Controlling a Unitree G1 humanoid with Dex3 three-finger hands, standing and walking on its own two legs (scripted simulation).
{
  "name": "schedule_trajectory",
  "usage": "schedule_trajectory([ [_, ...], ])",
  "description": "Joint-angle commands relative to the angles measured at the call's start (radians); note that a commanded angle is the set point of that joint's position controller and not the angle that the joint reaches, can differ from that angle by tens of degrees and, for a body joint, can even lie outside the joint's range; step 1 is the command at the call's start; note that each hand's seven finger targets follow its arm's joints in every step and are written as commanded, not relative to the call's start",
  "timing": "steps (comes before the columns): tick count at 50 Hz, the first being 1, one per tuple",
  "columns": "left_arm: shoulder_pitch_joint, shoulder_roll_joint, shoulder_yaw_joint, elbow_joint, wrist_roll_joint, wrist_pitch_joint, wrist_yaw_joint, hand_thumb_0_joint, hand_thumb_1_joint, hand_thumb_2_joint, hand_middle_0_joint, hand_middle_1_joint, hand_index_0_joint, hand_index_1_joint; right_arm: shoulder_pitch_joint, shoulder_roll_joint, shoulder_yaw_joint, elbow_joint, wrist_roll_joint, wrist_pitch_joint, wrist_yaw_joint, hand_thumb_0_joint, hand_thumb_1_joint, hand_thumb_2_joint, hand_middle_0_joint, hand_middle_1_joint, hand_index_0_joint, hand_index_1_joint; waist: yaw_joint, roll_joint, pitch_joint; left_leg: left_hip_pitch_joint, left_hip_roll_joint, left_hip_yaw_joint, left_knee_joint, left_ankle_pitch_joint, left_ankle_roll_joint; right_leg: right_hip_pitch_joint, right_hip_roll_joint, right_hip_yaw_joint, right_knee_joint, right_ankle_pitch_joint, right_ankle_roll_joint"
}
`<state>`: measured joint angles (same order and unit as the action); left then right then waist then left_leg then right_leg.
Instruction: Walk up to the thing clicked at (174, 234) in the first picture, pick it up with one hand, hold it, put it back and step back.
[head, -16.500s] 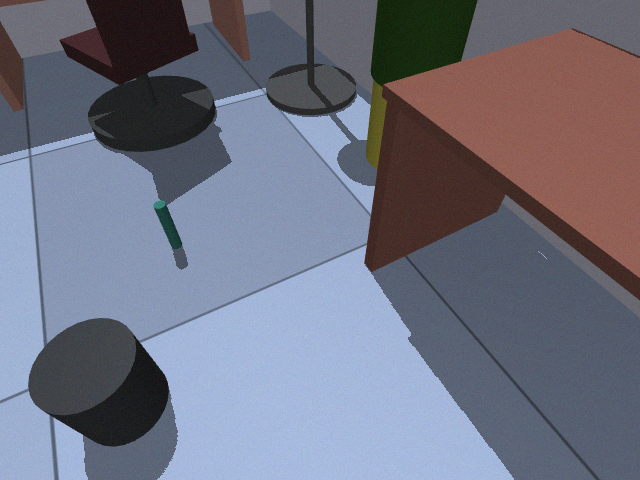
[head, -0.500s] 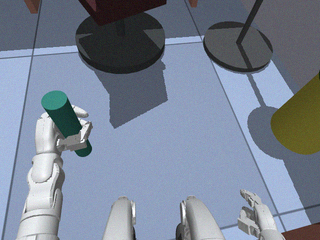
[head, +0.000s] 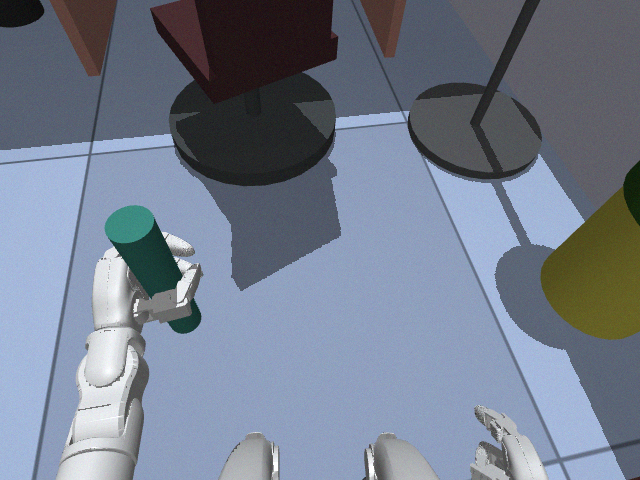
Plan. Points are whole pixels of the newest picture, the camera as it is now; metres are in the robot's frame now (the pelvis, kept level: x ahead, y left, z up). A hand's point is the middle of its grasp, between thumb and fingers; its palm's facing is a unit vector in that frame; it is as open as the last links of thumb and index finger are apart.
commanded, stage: lift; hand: left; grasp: from the side
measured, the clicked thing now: (163, 281) +0.34 +0.19 +0.03
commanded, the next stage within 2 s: hold in 0.38 s
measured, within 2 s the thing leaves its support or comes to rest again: neither
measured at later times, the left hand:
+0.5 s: hand (180, 266) +0.35 +0.17 +0.07, palm faces +0.11 -0.99 -0.01, open 5.5 cm
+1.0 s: hand (183, 260) +0.34 +0.16 +0.09, palm faces +0.11 -0.99 -0.01, open 5.5 cm
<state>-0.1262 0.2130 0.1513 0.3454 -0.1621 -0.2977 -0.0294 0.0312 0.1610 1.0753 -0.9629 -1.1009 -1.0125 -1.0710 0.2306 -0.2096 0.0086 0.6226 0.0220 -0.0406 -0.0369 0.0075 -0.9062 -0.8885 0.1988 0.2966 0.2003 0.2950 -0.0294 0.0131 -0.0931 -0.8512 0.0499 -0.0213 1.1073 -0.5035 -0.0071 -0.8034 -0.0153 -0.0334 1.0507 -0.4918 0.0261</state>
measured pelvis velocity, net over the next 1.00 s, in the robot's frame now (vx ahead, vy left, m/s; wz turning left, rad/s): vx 0.01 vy -0.02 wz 0.01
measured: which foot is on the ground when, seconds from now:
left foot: down 0.00-1.00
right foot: down 0.00-1.00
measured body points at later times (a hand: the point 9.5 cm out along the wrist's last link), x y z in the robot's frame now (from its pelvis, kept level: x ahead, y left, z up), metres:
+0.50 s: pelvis +0.01 -0.01 +0.02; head +0.08 +0.00 +0.47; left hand +0.33 +0.22 +0.07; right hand +0.15 -0.25 -0.08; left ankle +0.02 +0.12 -0.66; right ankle +0.01 -0.14 -0.66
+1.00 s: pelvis +0.01 -0.02 +0.04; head +0.06 -0.01 +0.48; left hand +0.33 +0.21 +0.09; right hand +0.15 -0.26 -0.07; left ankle +0.02 +0.12 -0.66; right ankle +0.01 -0.14 -0.66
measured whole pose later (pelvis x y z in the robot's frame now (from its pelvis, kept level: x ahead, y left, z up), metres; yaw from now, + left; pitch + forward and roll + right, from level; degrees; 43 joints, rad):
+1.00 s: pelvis +0.01 -0.02 +0.04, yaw +1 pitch +7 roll -1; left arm -0.10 0.18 0.14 0.38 -0.17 -0.33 -0.05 0.03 0.16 1.07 -0.96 -1.10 -1.01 -1.07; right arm 0.22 -0.22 -0.01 0.64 0.02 0.00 -0.02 0.01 -0.92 -0.89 0.20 0.30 0.20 0.30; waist -0.02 0.01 -0.04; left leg -0.58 0.05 -0.01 0.87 -0.43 -0.03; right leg -0.54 -0.01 -0.03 0.85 -0.43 0.01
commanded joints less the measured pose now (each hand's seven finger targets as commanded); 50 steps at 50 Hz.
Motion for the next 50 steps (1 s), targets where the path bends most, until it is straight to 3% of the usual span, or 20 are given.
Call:
schedule_trajectory([
  [1, -0.257, 0.128, 0.039, -0.234, -0.007, -0.089, -0.003, 0.000, 0.488, 1.225, -1.286, -1.346, -1.301, -1.339, 0.003, -0.140, -0.058, -0.108, -0.007, -0.042, -0.009, 0.000, -0.900, -0.895, 0.201, 0.299, 0.200, 0.299, -0.006, 0.046, -0.311, 0.273, -0.027, -0.008, -0.188, 0.313, 0.009, 0.178, 0.031, -0.014, -0.152, 0.327, -0.040],
  [2, -0.255, 0.117, 0.036, -0.221, -0.012, -0.090, -0.005, 0.000, 0.499, 1.230, -1.289, -1.346, -1.302, -1.341, 0.016, -0.151, -0.064, -0.103, -0.008, -0.041, -0.009, 0.000, -0.897, -0.895, 0.200, 0.299, 0.200, 0.299, -0.015, 0.037, -0.317, 0.296, -0.023, -0.014, -0.198, 0.325, 0.006, 0.181, 0.032, -0.019, -0.154, 0.330, -0.042],
  [3, -0.268, 0.123, 0.040, -0.224, -0.009, -0.091, -0.006, 0.000, 0.503, 1.227, -1.282, -1.337, -1.294, -1.333, 0.011, -0.148, -0.065, -0.100, -0.008, -0.042, -0.007, 0.000, -0.896, -0.895, 0.200, 0.299, 0.200, 0.299, -0.004, 0.052, -0.304, 0.304, -0.022, -0.015, -0.210, 0.320, 0.003, 0.171, 0.032, -0.020, -0.159, 0.317, -0.043],
  [4, -0.276, 0.122, 0.036, -0.222, -0.008, -0.095, -0.009, 0.000, 0.511, 1.224, -1.282, -1.339, -1.296, -1.332, 0.015, -0.149, -0.066, -0.096, -0.010, -0.039, -0.005, 0.000, -0.896, -0.894, 0.200, 0.299, 0.200, 0.299, -0.013, 0.066, -0.318, 0.325, -0.019, -0.018, -0.212, 0.338, 0.001, 0.173, 0.032, -0.022, -0.160, 0.325, -0.044],
  [7, -0.262, 0.123, 0.044, -0.214, -0.012, -0.096, -0.012, 0.000, 0.487, 1.209, -1.265, -1.323, -1.278, -1.317, 0.011, -0.148, -0.067, -0.103, -0.009, -0.036, -0.001, 0.000, -0.897, -0.895, 0.200, 0.299, 0.200, 0.299, 0.000, 0.048, -0.300, 0.318, -0.024, -0.009, -0.229, 0.341, 0.004, 0.224, 0.031, -0.020, -0.182, 0.343, -0.042],
  [12, -0.258, 0.110, 0.040, -0.211, -0.017, -0.100, -0.018, 0.000, 0.499, 1.214, -1.266, -1.331, -1.280, -1.324, 0.010, -0.148, -0.067, -0.103, -0.011, -0.031, 0.004, 0.000, -0.896, -0.894, 0.200, 0.300, 0.200, 0.300, -0.002, 0.030, -0.306, 0.345, -0.025, -0.002, -0.241, 0.372, 0.007, 0.260, 0.030, -0.014, -0.208, 0.382, -0.037],
  [13, -0.267, 0.116, 0.042, -0.204, -0.016, -0.104, -0.021, 0.000, 0.493, 1.212, -1.265, -1.327, -1.278, -1.320, -0.004, -0.145, -0.066, -0.105, -0.011, -0.028, 0.004, 0.000, -0.895, -0.894, 0.200, 0.300, 0.200, 0.300, -0.009, 0.038, -0.262, 0.322, -0.030, 0.002, -0.249, 0.323, 0.008, 0.250, 0.028, -0.009, -0.220, 0.346, -0.035],
  [14, -0.270, 0.129, 0.058, -0.214, -0.017, -0.107, -0.019, 0.000, 0.496, 1.208, -1.249, -1.318, -1.263, -1.311, -0.007, -0.144, -0.066, -0.109, -0.011, -0.029, 0.003, 0.000, -0.893, -0.894, 0.200, 0.300, 0.200, 0.300, -0.001, 0.023, -0.275, 0.318, -0.032, 0.005, -0.253, 0.312, 0.010, 0.273, 0.026, -0.008, -0.230, 0.344, -0.033],
  [17, -0.267, 0.123, 0.052, -0.222, -0.011, -0.116, -0.018, 0.000, 0.509, 1.204, -1.249, -1.315, -1.261, -1.309, -0.012, -0.140, -0.065, -0.109, -0.014, -0.025, 0.004, 0.000, -0.897, -0.895, 0.200, 0.300, 0.200, 0.300, -0.002, 0.029, -0.272, 0.333, -0.035, 0.012, -0.263, 0.302, 0.010, 0.281, 0.025, -0.004, -0.240, 0.340, -0.031],
  [21, -0.247, 0.117, 0.061, -0.209, -0.026, -0.118, -0.027, 0.000, 0.539, 1.223, -1.271, -1.336, -1.284, -1.330, 0.001, -0.147, -0.069, -0.098, -0.013, -0.023, 0.006, 0.000, -0.897, -0.895, 0.200, 0.300, 0.200, 0.300, 0.000, 0.028, -0.293, 0.368, -0.031, 0.007, -0.272, 0.355, 0.007, 0.302, 0.030, -0.010, -0.238, 0.377, -0.034],
  [22, -0.258, 0.106, 0.036, -0.230, -0.022, -0.119, -0.031, 0.000, 0.552, 1.235, -1.270, -1.335, -1.281, -1.330, -0.002, -0.153, -0.071, -0.107, -0.011, -0.024, 0.006, 0.000, -0.895, -0.895, 0.200, 0.300, 0.200, 0.300, -0.006, 0.026, -0.291, 0.372, -0.031, 0.006, -0.277, 0.359, 0.006, 0.312, 0.028, -0.009, -0.242, 0.383, -0.034],
  [23, -0.260, 0.125, 0.061, -0.225, -0.025, -0.122, -0.027, 0.000, 0.540, 1.234, -1.275, -1.337, -1.285, -1.334, -0.002, -0.148, -0.069, -0.102, -0.012, -0.021, 0.005, 0.000, -0.901, -0.897, 0.200, 0.300, 0.200, 0.300, -0.001, 0.029, -0.294, 0.369, -0.032, 0.007, -0.272, 0.370, 0.008, 0.318, 0.028, -0.008, -0.243, 0.394, -0.033],
  [26, -0.257, 0.113, 0.047, -0.218, -0.018, -0.118, -0.025, 0.000, 0.516, 1.158, -1.303, -1.329, -1.314, -1.321, -0.004, -0.147, -0.069, -0.102, -0.012, -0.020, 0.006, 0.000, -0.914, -0.898, 0.200, 0.300, 0.200, 0.300, -0.005, 0.011, -0.281, 0.373, -0.032, 0.013, -0.278, 0.375, 0.011, 0.332, 0.025, -0.003, -0.252, 0.410, -0.029],
  [38, -0.266, 0.103, 0.040, -0.234, -0.021, -0.123, -0.026, 0.000, 0.566, 1.163, -1.301, -1.324, -1.312, -1.315, -0.028, -0.146, -0.068, -0.114, -0.011, -0.011, 0.010, 0.000, -0.907, -0.897, 0.200, 0.300, 0.200, 0.300, -0.002, 0.009, -0.240, 0.392, -0.039, 0.024, -0.316, 0.331, 0.010, 0.356, 0.024, 0.000, -0.298, 0.376, -0.026],
  [42, -0.237, 0.110, 0.058, -0.194, -0.026, -0.117, -0.027, 0.000, 0.548, 1.161, -1.301, -1.322, -1.310, -1.315, -0.018, -0.144, -0.068, -0.092, -0.011, -0.011, 0.006, 0.000, -0.914, -0.899, 0.200, 0.300, 0.200, 0.300, -0.003, -0.003, -0.247, 0.401, -0.039, 0.026, -0.317, 0.355, 0.014, 0.382, 0.022, 0.003, -0.302, 0.406, -0.021],
  [44, -0.253, 0.097, 0.039, -0.222, -0.025, -0.118, -0.028, 0.000, 0.555, 1.164, -1.289, -1.306, -1.295, -1.303, -0.030, -0.141, -0.065, -0.104, -0.008, -0.012, 0.004, 0.000, -0.910, -0.899, 0.200, 0.300, 0.200, 0.300, -0.003, -0.003, -0.252, 0.417, -0.040, 0.029, -0.322, 0.362, 0.013, 0.389, 0.020, 0.004, -0.310, 0.416, -0.020],
  [45, -0.236, 0.106, 0.057, -0.208, -0.023, -0.113, -0.024, 0.000, 0.574, 1.169, -1.298, -1.313, -1.303, -1.310, -0.019, -0.144, -0.068, -0.095, -0.009, -0.009, 0.004, 0.000, -0.910, -0.899, 0.200, 0.300, 0.200, 0.300, 0.003, -0.009, -0.245, 0.420, -0.038, 0.027, -0.328, 0.365, 0.013, 0.390, 0.022, 0.001, -0.311, 0.413, -0.021],
  [48, -0.252, 0.083, 0.028, -0.214, -0.020, -0.113, -0.024, 0.000, 0.582, 1.177, -1.307, -1.324, -1.313, -1.319, -0.035, -0.141, -0.067, -0.101, -0.010, -0.012, 0.007, 0.000, -0.907, -0.899, 0.200, 0.300, 0.200, 0.300, -0.002, 0.009, -0.210, 0.415, -0.039, 0.024, -0.346, 0.325, 0.009, 0.376, 0.024, -0.003, -0.324, 0.364, -0.026],
  [49, -0.240, 0.109, 0.056, -0.197, -0.021, -0.110, -0.022, 0.000, 0.590, 1.187, -1.315, -1.330, -1.322, -1.326, -0.024, -0.146, -0.072, -0.092, -0.011, -0.011, 0.007, 0.000, -0.906, -0.898, 0.200, 0.300, 0.200, 0.300, 0.003, 0.015, -0.224, 0.421, -0.038, 0.024, -0.346, 0.344, 0.009, 0.382, 0.025, -0.003, -0.320, 0.379, -0.027],
  [50, -0.253, 0.094, 0.035, -0.229, -0.022, -0.112, -0.024, 0.000, 0.592, 1.185, -1.315, -1.339, -1.324, -1.332, -0.036, -0.143, -0.068, -0.106, -0.008, -0.014, 0.006, 0.000, -0.906, -0.898, 0.200, 0.300, 0.200, 0.300, 0.001, 0.018, -0.238, 0.439, -0.037, 0.025, -0.349, 0.362, 0.010, 0.391, 0.024, -0.002, -0.320, 0.397, -0.027],
])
